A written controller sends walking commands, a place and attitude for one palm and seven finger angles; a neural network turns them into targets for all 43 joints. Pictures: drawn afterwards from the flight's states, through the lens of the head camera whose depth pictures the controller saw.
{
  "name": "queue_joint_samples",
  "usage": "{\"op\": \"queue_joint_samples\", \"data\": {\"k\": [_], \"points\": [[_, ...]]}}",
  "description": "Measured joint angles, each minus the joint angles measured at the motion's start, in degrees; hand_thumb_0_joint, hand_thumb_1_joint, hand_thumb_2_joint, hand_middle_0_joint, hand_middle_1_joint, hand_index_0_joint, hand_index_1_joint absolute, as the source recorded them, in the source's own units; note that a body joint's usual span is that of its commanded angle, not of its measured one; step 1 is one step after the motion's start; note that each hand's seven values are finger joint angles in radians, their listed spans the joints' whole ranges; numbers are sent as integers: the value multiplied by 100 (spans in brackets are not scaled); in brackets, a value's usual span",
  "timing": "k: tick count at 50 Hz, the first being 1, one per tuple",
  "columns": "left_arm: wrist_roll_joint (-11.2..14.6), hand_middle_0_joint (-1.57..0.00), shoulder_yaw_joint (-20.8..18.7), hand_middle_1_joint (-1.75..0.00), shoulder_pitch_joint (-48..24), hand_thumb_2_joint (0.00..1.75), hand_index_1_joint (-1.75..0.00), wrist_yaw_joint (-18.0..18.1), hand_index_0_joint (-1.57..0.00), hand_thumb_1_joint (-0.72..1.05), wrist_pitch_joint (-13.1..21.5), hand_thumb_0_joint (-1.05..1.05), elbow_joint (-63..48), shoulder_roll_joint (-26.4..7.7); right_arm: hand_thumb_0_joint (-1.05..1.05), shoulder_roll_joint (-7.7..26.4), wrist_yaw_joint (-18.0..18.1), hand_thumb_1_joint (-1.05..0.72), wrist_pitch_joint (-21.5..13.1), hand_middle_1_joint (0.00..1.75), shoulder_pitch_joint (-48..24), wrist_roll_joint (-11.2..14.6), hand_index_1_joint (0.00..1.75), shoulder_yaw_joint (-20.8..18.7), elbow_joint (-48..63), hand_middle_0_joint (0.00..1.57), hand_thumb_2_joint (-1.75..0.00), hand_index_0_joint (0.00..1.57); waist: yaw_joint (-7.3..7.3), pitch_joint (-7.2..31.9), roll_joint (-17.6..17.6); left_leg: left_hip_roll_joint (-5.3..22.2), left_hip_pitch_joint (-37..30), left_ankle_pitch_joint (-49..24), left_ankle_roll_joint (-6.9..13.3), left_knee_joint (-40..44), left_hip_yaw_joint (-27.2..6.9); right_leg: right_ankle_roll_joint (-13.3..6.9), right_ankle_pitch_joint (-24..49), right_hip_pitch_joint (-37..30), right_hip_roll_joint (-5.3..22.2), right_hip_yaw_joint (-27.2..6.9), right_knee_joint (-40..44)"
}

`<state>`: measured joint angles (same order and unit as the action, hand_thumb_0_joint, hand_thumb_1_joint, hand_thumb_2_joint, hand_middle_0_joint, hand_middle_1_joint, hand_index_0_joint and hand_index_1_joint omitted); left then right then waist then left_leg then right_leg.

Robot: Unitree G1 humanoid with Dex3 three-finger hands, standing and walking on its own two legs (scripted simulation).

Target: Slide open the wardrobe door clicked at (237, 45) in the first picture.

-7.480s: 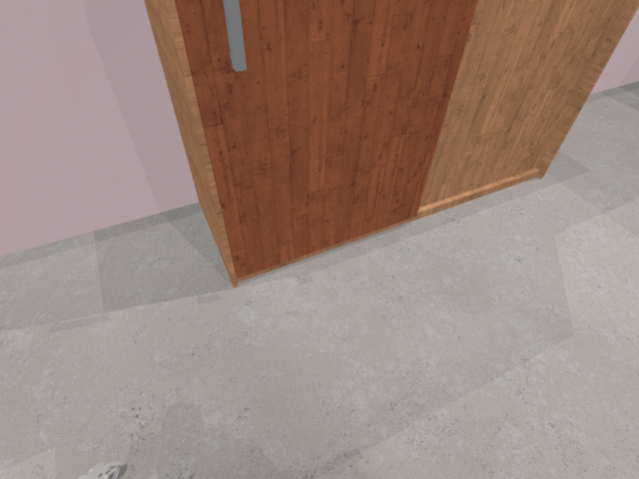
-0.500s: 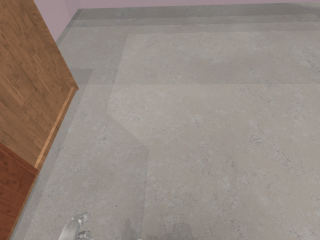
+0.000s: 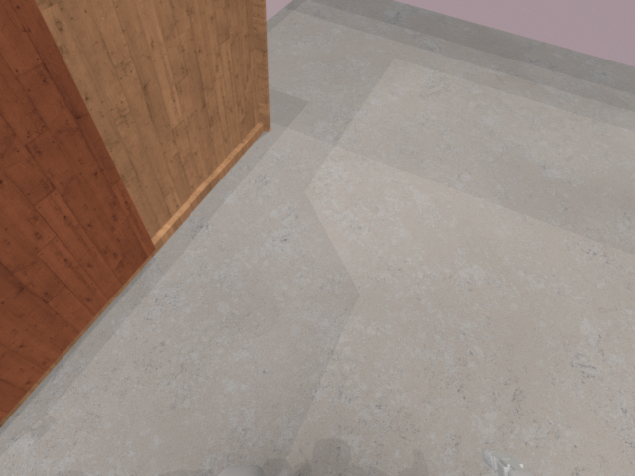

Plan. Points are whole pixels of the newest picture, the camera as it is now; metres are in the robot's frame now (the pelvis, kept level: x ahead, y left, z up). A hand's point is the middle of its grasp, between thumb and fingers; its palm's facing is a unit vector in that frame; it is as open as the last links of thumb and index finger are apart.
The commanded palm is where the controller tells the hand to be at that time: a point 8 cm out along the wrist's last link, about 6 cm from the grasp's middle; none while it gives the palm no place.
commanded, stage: turn to face it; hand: left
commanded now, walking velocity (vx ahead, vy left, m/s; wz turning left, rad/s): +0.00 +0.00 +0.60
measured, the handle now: out of the picture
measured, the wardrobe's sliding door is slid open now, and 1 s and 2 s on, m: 0.00 0.00 0.00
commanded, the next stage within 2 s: take the last steps up to it in 1.72 s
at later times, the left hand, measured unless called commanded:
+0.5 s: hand out of the picture +0.10 +0.18 -0.12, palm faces +0.26 -0.92 -0.30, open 7.3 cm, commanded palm none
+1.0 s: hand out of the picture -0.10 +0.19 -0.17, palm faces +0.60 -0.75 -0.28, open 7.3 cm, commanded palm none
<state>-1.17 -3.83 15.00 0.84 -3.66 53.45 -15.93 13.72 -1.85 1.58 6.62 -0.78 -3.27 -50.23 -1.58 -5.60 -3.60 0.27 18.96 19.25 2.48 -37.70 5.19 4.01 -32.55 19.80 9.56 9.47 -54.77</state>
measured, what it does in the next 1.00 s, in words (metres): steps on the spot, turning left: right foot, then left foot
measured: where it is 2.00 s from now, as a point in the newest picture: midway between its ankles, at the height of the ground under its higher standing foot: outside the picture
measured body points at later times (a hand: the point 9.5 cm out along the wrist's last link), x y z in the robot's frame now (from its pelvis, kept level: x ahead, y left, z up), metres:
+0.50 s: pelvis +0.02 -0.04 +0.01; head +0.06 -0.07 +0.46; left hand +0.08 +0.23 -0.10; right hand +0.13 -0.28 -0.15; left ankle -0.01 +0.08 -0.69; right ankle +0.04 -0.15 -0.72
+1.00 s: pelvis +0.01 -0.01 +0.00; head +0.03 +0.03 +0.45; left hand -0.13 +0.23 -0.15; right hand +0.26 -0.15 -0.11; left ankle -0.05 +0.08 -0.72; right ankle +0.04 -0.15 -0.66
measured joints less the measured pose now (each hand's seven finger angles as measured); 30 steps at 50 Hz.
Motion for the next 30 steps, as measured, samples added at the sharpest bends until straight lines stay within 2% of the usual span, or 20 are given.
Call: {"op": "queue_joint_samples", "data": {"k": [2,4,8,14,18,20,21,22,23,25,28,30], "points": [[1,-20,-27,-30,-82,90,-30,0,-20,91,-54,1,43,-24,0,-33,65,-90,-37,30,25,-8,30,31,33,20,-90,20,28,28,50,-18,-81,-70,24,185,-122,51,122,382,-165,-297,-727],[1,-20,-37,-30,-182,90,-30,-32,-20,91,-34,1,16,-20,0,-57,114,-90,-40,30,72,-15,30,52,36,20,-90,20,61,51,110,-61,-203,-238,21,465,-250,93,478,653,-244,-498,-1077],[4,-20,-21,-30,-379,90,-30,-63,-20,91,38,1,-144,10,0,-112,129,-90,-23,30,210,-14,30,93,-21,20,-90,20,100,124,183,-171,-394,-501,55,909,-482,164,999,898,-307,-773,-1020],[19,-20,11,-30,-662,90,-30,-41,-20,91,45,1,-322,95,0,-204,103,-90,21,30,457,-38,30,80,-111,20,-90,20,240,234,272,-308,-422,-619,4,1063,-847,207,999,724,-457,-933,-180],[51,-20,66,-30,-832,90,-30,-27,-20,91,85,1,-442,199,0,-187,104,-90,66,30,600,-59,30,26,-165,20,-90,20,370,237,410,-373,-289,-591,-104,917,-1136,150,862,332,-664,-933,778],[74,-20,105,-30,-873,90,-30,-24,-20,91,145,0,-514,259,0,-148,106,-90,99,30,663,-55,30,-14,-195,20,-90,20,407,244,490,-417,-176,-542,-185,767,-1283,110,1081,27,-780,-901,1450],[80,-20,127,-30,-866,90,-30,-25,-20,91,193,0,-556,280,0,-126,106,-90,113,30,705,-41,30,-36,-206,20,-90,20,409,263,515,-458,-98,-492,-236,644,-1347,90,1373,-190,-809,-867,1934],[65,-20,149,-30,-855,90,-30,-16,-20,91,256,0,-578,322,0,-78,101,-90,125,30,737,-15,30,-67,-218,20,-90,20,392,273,591,-468,6,-407,-288,445,-1418,-112,1573,-327,-845,-798,2239],[38,-20,179,-30,-845,90,-30,-6,-20,91,301,0,-579,382,0,-26,108,-90,149,30,732,-1,30,-112,-253,20,-90,20,388,248,689,-460,156,31,-348,37,-1423,-305,1575,-339,-871,-710,2207],[14,-20,250,-30,-753,90,-30,1,-21,91,331,0,-581,467,0,51,112,-90,216,30,759,-19,30,-180,-294,20,-90,20,406,257,742,-493,557,698,-427,-1171,-1206,-495,1466,-412,-773,-546,2163],[14,-21,270,-30,-552,90,-30,19,-21,91,302,0,-513,549,0,149,58,-90,281,30,779,-53,30,-242,-350,20,-90,20,395,305,724,-326,948,556,-543,-2569,-853,-526,1487,-649,-617,-367,2399],[8,-21,273,-30,-449,90,-30,23,-21,91,299,0,-445,568,0,191,27,-90,291,30,772,-59,30,-252,-360,20,-90,20,405,301,692,-151,1039,339,-627,-2939,-731,-520,1529,-779,-530,-235,2531]]}}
